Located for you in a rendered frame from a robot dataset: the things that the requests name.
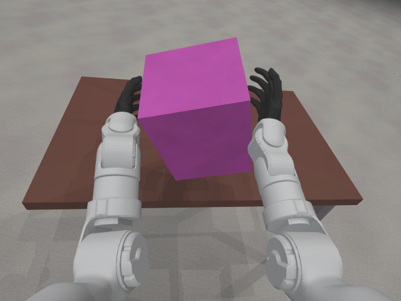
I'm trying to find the robot right upper arm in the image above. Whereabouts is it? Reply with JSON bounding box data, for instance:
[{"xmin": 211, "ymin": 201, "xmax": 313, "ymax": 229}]
[{"xmin": 265, "ymin": 231, "xmax": 395, "ymax": 301}]

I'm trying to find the left robot forearm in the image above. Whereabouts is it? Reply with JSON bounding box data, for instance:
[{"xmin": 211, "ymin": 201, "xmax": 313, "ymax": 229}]
[{"xmin": 73, "ymin": 112, "xmax": 142, "ymax": 276}]

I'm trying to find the table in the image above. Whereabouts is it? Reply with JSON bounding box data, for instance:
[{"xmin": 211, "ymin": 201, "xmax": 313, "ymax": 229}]
[{"xmin": 22, "ymin": 77, "xmax": 363, "ymax": 221}]

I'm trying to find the robot left upper arm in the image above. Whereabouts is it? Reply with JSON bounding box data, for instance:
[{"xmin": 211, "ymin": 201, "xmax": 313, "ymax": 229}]
[{"xmin": 26, "ymin": 230, "xmax": 150, "ymax": 301}]

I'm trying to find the robot left hand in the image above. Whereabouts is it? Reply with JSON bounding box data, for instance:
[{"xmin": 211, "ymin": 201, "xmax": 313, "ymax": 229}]
[{"xmin": 114, "ymin": 76, "xmax": 142, "ymax": 120}]

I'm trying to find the right robot forearm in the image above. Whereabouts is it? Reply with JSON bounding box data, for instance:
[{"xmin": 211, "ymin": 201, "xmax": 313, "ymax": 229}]
[{"xmin": 247, "ymin": 119, "xmax": 343, "ymax": 270}]

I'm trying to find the robot right hand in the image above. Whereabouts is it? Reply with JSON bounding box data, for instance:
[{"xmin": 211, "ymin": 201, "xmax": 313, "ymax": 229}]
[{"xmin": 247, "ymin": 68, "xmax": 283, "ymax": 122}]

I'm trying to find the carton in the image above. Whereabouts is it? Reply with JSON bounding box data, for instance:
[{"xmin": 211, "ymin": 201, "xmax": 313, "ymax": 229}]
[{"xmin": 137, "ymin": 37, "xmax": 252, "ymax": 181}]

